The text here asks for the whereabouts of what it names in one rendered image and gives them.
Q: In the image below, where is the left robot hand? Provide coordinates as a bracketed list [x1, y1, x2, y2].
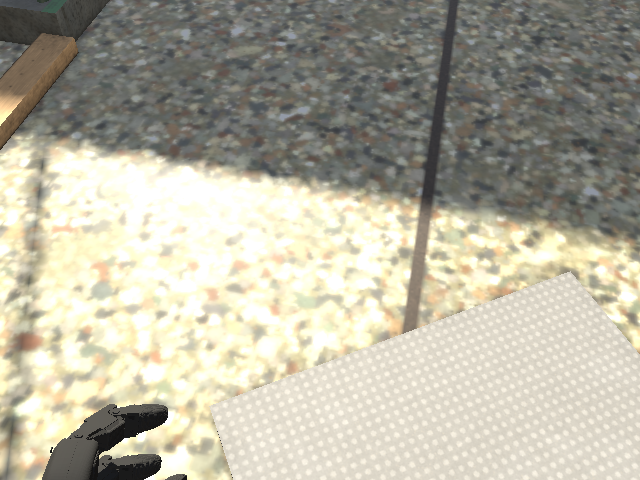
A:
[42, 404, 187, 480]

